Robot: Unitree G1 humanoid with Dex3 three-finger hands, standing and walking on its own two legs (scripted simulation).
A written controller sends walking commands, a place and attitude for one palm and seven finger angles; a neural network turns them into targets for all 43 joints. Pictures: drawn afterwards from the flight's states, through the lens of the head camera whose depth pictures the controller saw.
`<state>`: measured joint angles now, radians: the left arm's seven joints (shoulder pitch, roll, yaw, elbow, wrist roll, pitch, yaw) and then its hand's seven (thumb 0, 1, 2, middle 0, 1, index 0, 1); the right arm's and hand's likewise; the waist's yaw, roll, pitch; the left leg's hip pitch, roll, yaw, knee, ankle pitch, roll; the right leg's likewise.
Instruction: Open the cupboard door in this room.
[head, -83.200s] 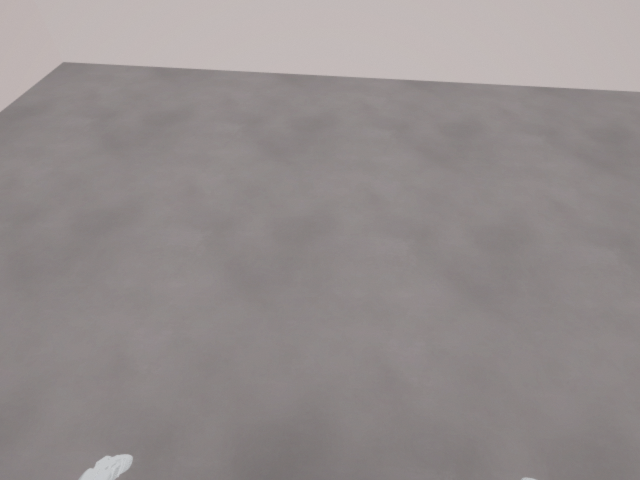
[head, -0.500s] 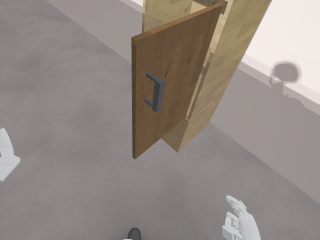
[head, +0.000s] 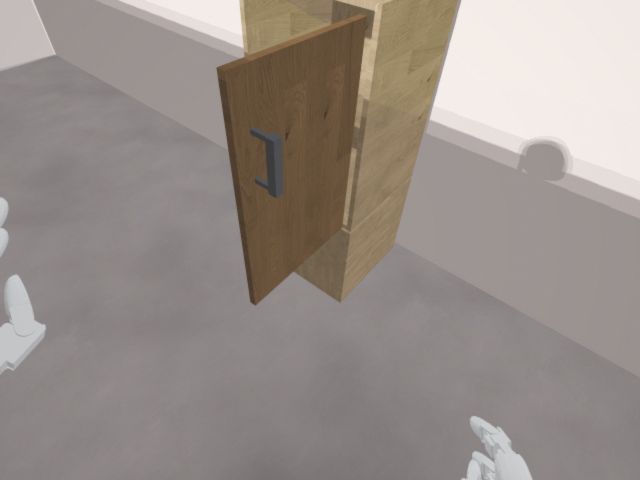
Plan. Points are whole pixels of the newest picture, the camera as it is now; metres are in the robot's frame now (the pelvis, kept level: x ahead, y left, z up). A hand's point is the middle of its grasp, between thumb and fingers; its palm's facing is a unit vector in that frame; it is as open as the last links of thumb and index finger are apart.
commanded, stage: stop stepping back and stand still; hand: left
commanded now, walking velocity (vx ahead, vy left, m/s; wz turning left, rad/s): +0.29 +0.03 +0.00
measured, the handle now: (266, 162) +0.62 +0.10 +0.07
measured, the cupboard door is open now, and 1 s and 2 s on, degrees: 91 91 91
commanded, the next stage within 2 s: let the arm hang, fingers relaxed in 0.54 s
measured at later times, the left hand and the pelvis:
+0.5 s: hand out of the picture +0.16 +0.28 +0.19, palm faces +0.48 -0.75 -0.45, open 7.4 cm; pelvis -0.04 +0.01 +0.00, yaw +2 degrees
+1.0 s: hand out of the picture -0.02 +0.17 -0.17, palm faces +0.16 -0.97 -0.17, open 6.9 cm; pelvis -0.06 -0.02 +0.00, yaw +6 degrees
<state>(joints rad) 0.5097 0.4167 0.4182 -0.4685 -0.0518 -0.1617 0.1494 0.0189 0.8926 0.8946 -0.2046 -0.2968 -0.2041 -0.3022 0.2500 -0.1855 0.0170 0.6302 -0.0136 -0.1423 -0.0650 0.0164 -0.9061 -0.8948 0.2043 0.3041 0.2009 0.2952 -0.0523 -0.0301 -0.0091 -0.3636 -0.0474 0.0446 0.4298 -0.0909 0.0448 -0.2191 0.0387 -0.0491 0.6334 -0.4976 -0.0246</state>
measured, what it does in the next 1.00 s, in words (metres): steps on the spot: left foot, then left foot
